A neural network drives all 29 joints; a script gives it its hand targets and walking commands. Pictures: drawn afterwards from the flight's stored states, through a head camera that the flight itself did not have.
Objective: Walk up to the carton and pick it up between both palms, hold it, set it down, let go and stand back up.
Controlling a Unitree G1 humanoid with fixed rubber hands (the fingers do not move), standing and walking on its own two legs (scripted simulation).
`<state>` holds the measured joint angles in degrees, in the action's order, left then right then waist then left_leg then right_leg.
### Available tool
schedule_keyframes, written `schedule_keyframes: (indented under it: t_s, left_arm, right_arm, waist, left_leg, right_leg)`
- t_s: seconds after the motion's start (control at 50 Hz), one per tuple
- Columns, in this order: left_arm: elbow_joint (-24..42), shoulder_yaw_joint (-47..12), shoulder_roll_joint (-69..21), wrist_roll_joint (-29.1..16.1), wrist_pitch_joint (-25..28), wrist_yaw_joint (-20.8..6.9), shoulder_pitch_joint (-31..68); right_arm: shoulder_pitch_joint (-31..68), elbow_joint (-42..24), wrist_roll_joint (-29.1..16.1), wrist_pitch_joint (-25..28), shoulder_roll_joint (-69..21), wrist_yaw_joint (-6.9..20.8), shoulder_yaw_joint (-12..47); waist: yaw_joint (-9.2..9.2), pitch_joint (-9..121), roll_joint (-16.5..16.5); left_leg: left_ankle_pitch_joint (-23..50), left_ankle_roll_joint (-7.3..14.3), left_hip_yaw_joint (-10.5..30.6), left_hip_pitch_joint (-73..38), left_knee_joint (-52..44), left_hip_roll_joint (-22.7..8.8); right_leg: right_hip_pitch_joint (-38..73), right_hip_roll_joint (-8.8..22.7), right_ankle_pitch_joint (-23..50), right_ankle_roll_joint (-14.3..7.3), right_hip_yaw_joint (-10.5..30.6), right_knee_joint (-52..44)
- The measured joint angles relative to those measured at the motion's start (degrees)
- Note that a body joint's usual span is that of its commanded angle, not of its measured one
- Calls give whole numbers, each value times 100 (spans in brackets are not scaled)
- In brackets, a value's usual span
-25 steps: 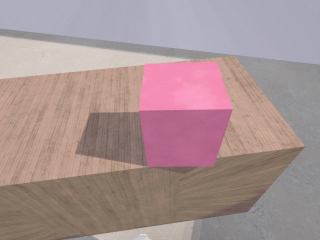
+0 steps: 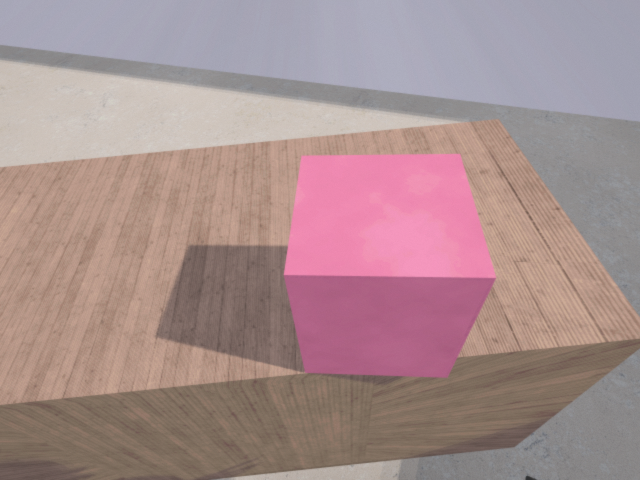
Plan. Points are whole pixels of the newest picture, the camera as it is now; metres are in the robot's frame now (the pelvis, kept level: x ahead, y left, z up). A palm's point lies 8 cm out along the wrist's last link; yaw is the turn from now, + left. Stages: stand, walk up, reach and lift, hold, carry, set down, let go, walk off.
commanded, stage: walk up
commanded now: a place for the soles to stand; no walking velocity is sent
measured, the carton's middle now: (377, 270) +0.40 -0.03 +0.03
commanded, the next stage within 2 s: none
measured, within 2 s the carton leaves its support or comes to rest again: neither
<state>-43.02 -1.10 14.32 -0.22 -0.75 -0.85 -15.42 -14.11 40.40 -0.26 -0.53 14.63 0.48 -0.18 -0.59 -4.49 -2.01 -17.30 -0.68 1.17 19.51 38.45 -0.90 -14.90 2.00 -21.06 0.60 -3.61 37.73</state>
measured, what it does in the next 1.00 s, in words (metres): stands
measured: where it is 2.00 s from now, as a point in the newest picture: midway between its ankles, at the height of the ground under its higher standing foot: outside the picture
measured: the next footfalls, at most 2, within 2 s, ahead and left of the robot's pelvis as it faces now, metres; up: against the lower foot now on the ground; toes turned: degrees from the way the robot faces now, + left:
none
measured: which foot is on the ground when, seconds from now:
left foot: down 0.00-1.00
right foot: down 0.00-1.00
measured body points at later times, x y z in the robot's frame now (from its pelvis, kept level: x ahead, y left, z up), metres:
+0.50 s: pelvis +0.01 -0.01 +0.00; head +0.03 +0.00 +0.45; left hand +0.11 +0.25 -0.12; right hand +0.12 -0.26 -0.11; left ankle +0.04 +0.13 -0.72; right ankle -0.01 -0.12 -0.72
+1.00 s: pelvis +0.02 -0.02 +0.00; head +0.04 -0.01 +0.45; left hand +0.06 +0.25 -0.13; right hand +0.13 -0.26 -0.12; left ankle +0.04 +0.13 -0.72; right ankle -0.01 -0.12 -0.72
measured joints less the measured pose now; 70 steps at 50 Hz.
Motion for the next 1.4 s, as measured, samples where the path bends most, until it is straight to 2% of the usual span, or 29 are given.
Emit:
schedule_keyframes:
  t_s: [0.32, 0.7, 0.98, 1.4]
  left_arm:
    - [123, -11, 65, -16, -77, -8, 287]
    - [-156, 32, 60, -2, -112, -6, 50]
    - [-174, 159, 119, 90, -66, -35, -305]
    - [193, 132, 183, 70, -229, -1, -102]
  right_arm:
    - [34, 87, 1, -14, 21, -10, -21]
    - [-97, 246, 32, -15, -52, -11, -8]
    - [-340, 275, 88, 28, -118, -52, -115]
    - [-71, 68, 101, -33, -112, -138, -132]
  waist:
    - [72, 141, 144]
    - [17, -3, 133]
    - [-6, 82, 218]
    - [-66, -18, 221]
  left_leg:
    - [-18, -44, 119, -188, -165, 40]
    - [141, -58, 326, -228, -328, 110]
    - [-48, -134, 531, -222, -130, 152]
    - [-487, -199, 691, -85, 536, 201]
  right_leg:
    - [247, 33, -76, -33, -133, -165]
    - [405, 77, 23, -37, -346, -376]
    - [501, 88, -234, -103, -526, -211]
    - [477, 145, -787, -176, -725, 462]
